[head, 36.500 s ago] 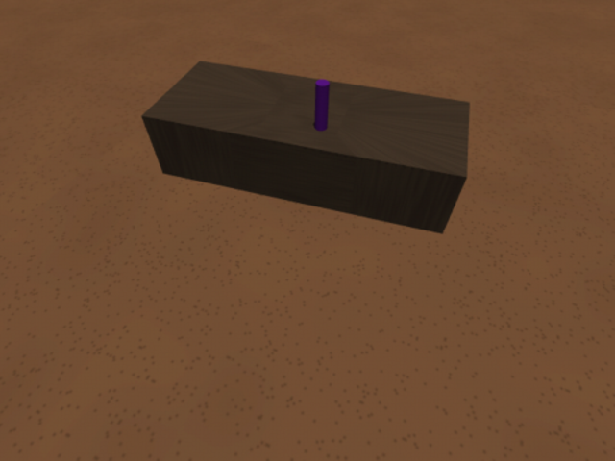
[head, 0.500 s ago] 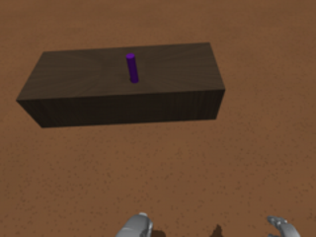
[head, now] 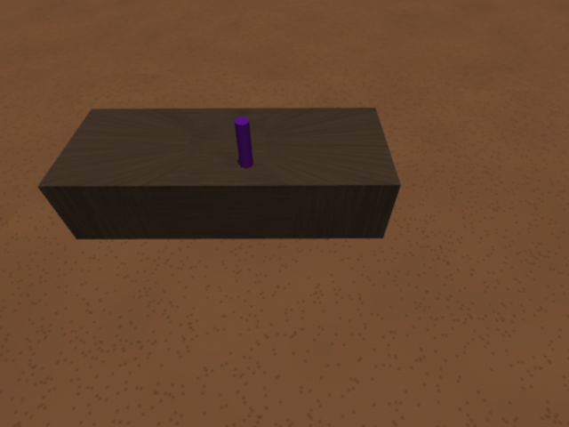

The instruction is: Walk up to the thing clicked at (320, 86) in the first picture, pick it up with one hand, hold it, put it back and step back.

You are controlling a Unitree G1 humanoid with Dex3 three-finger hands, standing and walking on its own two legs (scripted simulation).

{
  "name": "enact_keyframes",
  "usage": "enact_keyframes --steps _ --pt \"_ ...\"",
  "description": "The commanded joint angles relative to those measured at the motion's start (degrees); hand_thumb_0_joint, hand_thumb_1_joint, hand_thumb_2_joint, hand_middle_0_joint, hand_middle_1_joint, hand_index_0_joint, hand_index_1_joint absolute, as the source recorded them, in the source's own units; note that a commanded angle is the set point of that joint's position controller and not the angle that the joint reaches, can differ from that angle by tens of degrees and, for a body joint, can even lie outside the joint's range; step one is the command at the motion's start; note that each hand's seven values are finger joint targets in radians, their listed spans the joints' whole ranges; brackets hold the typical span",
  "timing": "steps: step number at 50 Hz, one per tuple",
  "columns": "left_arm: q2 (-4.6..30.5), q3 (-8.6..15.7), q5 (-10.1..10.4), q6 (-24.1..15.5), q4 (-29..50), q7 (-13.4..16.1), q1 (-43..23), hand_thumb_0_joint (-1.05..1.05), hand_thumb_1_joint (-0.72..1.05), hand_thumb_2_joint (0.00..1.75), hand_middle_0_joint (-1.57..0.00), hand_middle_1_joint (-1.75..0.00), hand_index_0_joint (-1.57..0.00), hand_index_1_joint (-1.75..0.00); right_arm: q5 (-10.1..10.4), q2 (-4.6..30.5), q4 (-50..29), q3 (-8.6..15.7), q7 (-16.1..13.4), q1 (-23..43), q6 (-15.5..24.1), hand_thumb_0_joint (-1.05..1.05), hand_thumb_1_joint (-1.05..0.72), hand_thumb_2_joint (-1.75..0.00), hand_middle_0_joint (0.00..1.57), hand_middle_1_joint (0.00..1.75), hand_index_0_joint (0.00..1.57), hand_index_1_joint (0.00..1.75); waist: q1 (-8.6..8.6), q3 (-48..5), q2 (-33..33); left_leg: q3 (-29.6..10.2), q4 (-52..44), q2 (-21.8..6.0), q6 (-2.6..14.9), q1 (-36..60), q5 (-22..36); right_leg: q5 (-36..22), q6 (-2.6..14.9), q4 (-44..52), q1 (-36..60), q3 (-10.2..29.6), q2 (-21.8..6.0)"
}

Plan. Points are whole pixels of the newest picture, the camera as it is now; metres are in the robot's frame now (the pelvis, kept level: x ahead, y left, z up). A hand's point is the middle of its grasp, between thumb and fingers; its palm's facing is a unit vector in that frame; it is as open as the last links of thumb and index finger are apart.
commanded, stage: step back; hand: left
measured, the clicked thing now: (244, 143) +1.15 +0.17 -0.33
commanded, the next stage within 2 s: stand in 0.56 s
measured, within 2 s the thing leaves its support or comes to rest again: neither
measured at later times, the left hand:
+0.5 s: hand out of the picture +0.13 +0.29 -0.15, palm faces +0.00 -0.93 -0.36, open 7.4 cm
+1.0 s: hand out of the picture +0.14 +0.27 -0.14, palm faces -0.05 -0.94 -0.32, open 7.4 cm
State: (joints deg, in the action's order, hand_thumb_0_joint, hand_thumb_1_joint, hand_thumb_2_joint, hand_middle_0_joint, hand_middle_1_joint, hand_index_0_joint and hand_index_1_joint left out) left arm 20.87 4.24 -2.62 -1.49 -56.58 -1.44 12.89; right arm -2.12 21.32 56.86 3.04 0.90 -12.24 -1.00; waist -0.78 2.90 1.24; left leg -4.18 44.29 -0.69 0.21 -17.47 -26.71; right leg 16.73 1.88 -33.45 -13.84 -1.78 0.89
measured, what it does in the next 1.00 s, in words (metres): steps on the spot: left foot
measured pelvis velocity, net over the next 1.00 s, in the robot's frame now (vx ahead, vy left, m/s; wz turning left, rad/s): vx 0.04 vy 0.03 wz -0.02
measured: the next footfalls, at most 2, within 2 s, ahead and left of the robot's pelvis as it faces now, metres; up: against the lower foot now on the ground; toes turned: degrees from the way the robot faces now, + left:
left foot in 0.18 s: +0.12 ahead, +0.15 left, +0.00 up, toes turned +2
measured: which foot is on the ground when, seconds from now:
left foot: up 0.00-0.16, down 0.18-1.00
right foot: down 0.00-1.00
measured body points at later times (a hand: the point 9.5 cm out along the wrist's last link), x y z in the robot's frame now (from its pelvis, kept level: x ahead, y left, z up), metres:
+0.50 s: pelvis +0.05 +0.03 +0.01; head +0.07 +0.03 +0.46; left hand +0.13 +0.34 -0.12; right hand +0.18 -0.26 -0.12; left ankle +0.08 +0.15 -0.73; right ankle +0.02 -0.11 -0.73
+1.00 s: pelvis +0.04 +0.03 +0.02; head +0.05 +0.03 +0.47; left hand +0.14 +0.32 -0.12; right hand +0.12 -0.28 -0.11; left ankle +0.08 +0.15 -0.73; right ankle +0.02 -0.11 -0.73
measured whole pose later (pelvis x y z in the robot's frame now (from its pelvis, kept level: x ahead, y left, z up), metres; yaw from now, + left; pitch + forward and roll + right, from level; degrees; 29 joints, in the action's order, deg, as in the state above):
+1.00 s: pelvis +0.04 +0.03 +0.02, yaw -1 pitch -3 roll +0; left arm 20.0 0.2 -0.8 -1.2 -65.0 -0.5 4.8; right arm -0.5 19.9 66.2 0.9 1.0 -4.0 0.3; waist 0.6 3.6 -0.7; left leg 2.1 18.7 -1.7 -0.7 -8.5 -7.5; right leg 12.0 -1.4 -17.9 -3.3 0.8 -1.1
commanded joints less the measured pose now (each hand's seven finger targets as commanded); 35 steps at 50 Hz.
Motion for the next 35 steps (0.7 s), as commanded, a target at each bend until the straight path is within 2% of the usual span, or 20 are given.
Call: enact_keyframes --steps 1,4,6,8,9,10,11,12,13,15,17,18,21,23,26,27,28,30,34,35 --pt "16.23 3.68 0.79 -2.51 4.69 2.01 -2.24 0.0 0.9 0.9 -0.2 -0.3 -0.2 -0.3 0.66 11.26 -4.02 2.55 -0.94 1.81 2.46 0.0 -0.9 -0.9 0.2 0.3 0.2 0.3 -0.74 3.66 -3.39 -4.21 6.44 -1.31 0.31 -13.02 1.12 12.02 9.39 19.19 3.22 23.7 -18.19" --pt "15.27 2.95 0.96 -2.71 4.68 1.85 -3.81 0.0 0.9 0.9 -0.2 -0.3 -0.2 -0.3 0.4 9.91 -3.12 2.16 -0.57 0.76 2.64 0.0 -0.9 -0.9 0.2 0.3 0.2 0.3 -0.5 -0.37 -8.32 0.65 -1.29 -1.92 -0.49 -6.31 1.93 -5.67 8.2 15.08 2.97 14.56 -15.66" --pt "14.96 2.21 1.15 -2.21 5.13 1.8 -5.03 0.0 0.9 0.9 -0.2 -0.3 -0.2 -0.3 0.48 9.13 -2.88 2.0 -0.63 1.87 2.71 0.0 -0.9 -0.9 0.2 0.3 0.2 0.3 -0.07 -0.91 -9.75 4.05 -7.84 -0.79 -0.53 -0.26 4.79 -14.28 7.5 11.99 -0.03 11.05 -14.63" --pt "14.48 1.5 1.82 -1.39 5.34 1.87 -6.75 0.0 0.9 0.9 -0.2 -0.3 -0.2 -0.3 0.43 8.62 -1.45 2.16 -0.97 0.51 2.84 0.0 -0.9 -0.9 0.2 0.3 0.2 0.3 1.67 -2.91 -8.18 6.18 -16.57 0.43 -0.17 7.0 14.33 -19.3 5.2 5.85 -1.68 7.78 -12.36" --pt "12.95 0.81 1.96 -1.08 5.38 1.87 -5.53 0.0 0.9 0.9 -0.2 -0.3 -0.2 -0.3 0.44 9.36 -1.09 2.35 -1.28 0.41 2.98 0.0 -0.9 -0.9 0.2 0.3 0.2 0.3 1.65 -4.09 -5.63 4.06 -19.27 -0.64 0.58 10.96 19.61 -20.36 3.33 2.84 -3.02 6.88 -10.77" --pt "10.96 0.16 2.37 -0.85 5.48 1.87 -4.64 0.0 0.9 0.9 -0.2 -0.3 -0.2 -0.3 0.07 11.53 -1.15 2.73 -1.64 0.47 3.31 0.0 -0.9 -0.9 0.2 0.3 0.2 0.3 1.36 -6.86 -0.37 -3.58 -20.72 -7.19 2.64 12.8 24.8 -17.33 1.07 -0.54 -3.59 5.18 -7.73" --pt "10.09 -0.12 3.21 -0.21 4.59 1.86 -4.05 0.0 0.9 0.9 -0.2 -0.3 -0.2 -0.3 0.34 14.01 -2.15 2.66 -1.72 4.45 3.4 0.0 -0.9 -0.9 0.2 0.3 0.2 0.3 -0.31 -6.42 4.87 -11.71 -23.35 -12.97 6.4 6.78 18.76 -0.67 -0.82 -3.23 -2.72 2.72 -2.27" --pt "11.39 0.3 3.11 0.27 3.14 2.15 -3.04 0.0 0.9 0.9 -0.2 -0.3 -0.2 -0.3 0.72 15.7 -2.54 2.79 -1.5 6.93 3.21 0.0 -0.9 -0.9 0.2 0.3 0.2 0.3 -0.85 -5.56 5.93 -12.76 -24.13 -15.87 9.94 1.83 14.62 7.7 -0.52 -3.2 1.96 1.79 -2.17" --pt "11.21 0.03 2.54 0.16 2.38 2.09 -3.55 0.0 0.9 0.9 -0.2 -0.3 -0.2 -0.3 0.46 14.94 -2.01 2.44 -1.37 7.93 3.03 0.0 -0.9 -0.9 0.2 0.3 0.2 0.3 -0.85 -4.34 4.78 -11.58 -24.24 -15.01 9.36 1.22 14.38 7.59 -0.28 -0.74 2.93 2.43 -2.41" --pt "11.19 -0.08 2.27 -0.3 0.61 2.17 -2.3 0.0 0.9 0.9 -0.2 -0.3 -0.2 -0.3 0.85 12.91 -2.0 1.46 -1.35 10.69 2.79 0.0 -0.9 -0.9 0.2 0.3 0.2 0.3 -1.81 -3.93 6.42 -7.14 -22.84 -11.88 5.2 1.23 16.97 -0.38 0.21 4.87 4.98 3.83 -3.83" --pt "12.76 0.26 2.3 -0.87 -0.21 2.08 -2.98 0.0 0.9 0.9 -0.2 -0.3 -0.2 -0.3 1.25 11.21 -1.11 0.8 -1.39 10.86 2.87 0.0 -0.9 -0.9 0.2 0.3 0.2 0.3 -1.08 -5.79 4.39 -2.9 -20.38 -8.66 2.87 2.88 21.66 -9.26 0.43 6.8 6.99 5.99 -5.54" --pt "12.98 0.25 2.27 -0.99 -0.42 2.06 -4.3 0.0 0.9 0.9 -0.2 -0.3 -0.2 -0.3 1.37 10.84 -0.5 0.71 -1.46 10.3 2.94 0.0 -0.9 -0.9 0.2 0.3 0.2 0.3 -0.25 -6.72 2.96 -1.89 -19.21 -7.77 2.24 4.75 25.6 -13.06 0.55 7.13 7.29 6.9 -6.36" --pt "13.09 -0.01 2.43 -1.09 -1.11 2.36 -5.55 0.0 0.9 0.9 -0.2 -0.3 -0.2 -0.3 1.57 10.71 0.65 0.72 -1.52 11.23 2.88 0.0 -0.9 -0.9 0.2 0.3 0.2 0.3 0.01 -8.11 1.17 0.24 -17.87 -7.34 2.14 9.78 32.34 -19.71 0.24 8.23 6.46 7.03 -7.21" --pt "12.74 -0.03 2.36 -0.9 -1.26 2.43 -7.35 0.0 0.9 0.9 -0.2 -0.3 -0.2 -0.3 1.49 10.43 1.41 0.77 -1.55 11.68 2.75 0.0 -0.9 -0.9 0.2 0.3 0.2 0.3 0.42 -7.63 0.38 0.5 -19.09 -7.66 2.1 9.43 31.99 -19.31 0.09 8.9 7.07 6.59 -7.07" --pt "12.62 -0.24 2.08 -0.76 -1.99 2.49 -7.29 0.0 0.9 0.9 -0.2 -0.3 -0.2 -0.3 1.56 9.98 1.83 0.79 -1.53 13.3 2.61 0.0 -0.9 -0.9 0.2 0.3 0.2 0.3 0.2 -7.41 -1.13 1.33 -19.48 -7.61 2.37 10.29 30.21 -20.32 -0.12 10.08 7.42 6.57 -7.21" --pt "12.52 -0.29 2.09 -0.75 -1.99 2.43 -7.99 0.0 0.9 0.9 -0.2 -0.3 -0.2 -0.3 1.45 9.66 2.15 0.63 -1.49 13.5 2.51 0.0 -0.9 -0.9 0.2 0.3 0.2 0.3 0.21 -6.54 -1.61 1.42 -20.32 -7.33 2.01 9.42 28.55 -19.08 -0.36 10.77 7.01 6.99 -7.23" --pt "10.83 -1.43 2.38 -0.84 -3.08 2.06 -8.17 0.0 0.9 0.9 -0.2 -0.3 -0.2 -0.3 2.03 9.86 2.38 0.22 -1.11 12.17 2.65 0.0 -0.9 -0.9 0.2 0.3 0.2 0.3 1.16 -6.74 -1.92 0.1 -22.29 -7.03 1.94 11.43 28.53 -18.14 -0.86 13.29 6.68 7.13 -7.94" --pt "11.27 -1.52 2.4 -0.93 -3.3 1.98 -9.24 0.0 0.9 0.9 -0.2 -0.3 -0.2 -0.3 1.93 10.04 2.8 0.3 -0.91 12.98 2.8 0.0 -0.9 -0.9 0.2 0.3 0.2 0.3 1.28 -6.14 -1.66 0.13 -23.48 -7.3 1.51 13.29 29.16 -16.6 -1.31 14.42 6.05 7.19 -7.9" --pt "11.44 -1.75 2.38 -1.09 -4.08 2.12 -9.32 0.0 0.9 0.9 -0.2 -0.3 -0.2 -0.3 1.78 9.57 3.53 0.17 -0.78 13.71 3.05 0.0 -0.9 -0.9 0.2 0.3 0.2 0.3 0.79 -7.46 -1.8 0.51 -24.04 -7.58 1.21 15.3 34.62 -21.74 -1.62 15.37 8.51 6.26 -8.37" --pt "11.56 -1.8 2.35 -1.13 -4.26 2.14 -9.55 0.0 0.9 0.9 -0.2 -0.3 -0.2 -0.3 1.98 9.69 3.73 0.19 -0.8 13.61 2.99 0.0 -0.9 -0.9 0.2 0.3 0.2 0.3 0.9 -7.53 -2.25 0.61 -24.3 -7.51 1.09 15.19 34.07 -21.86 -1.64 15.82 9.2 6.37 -8.53"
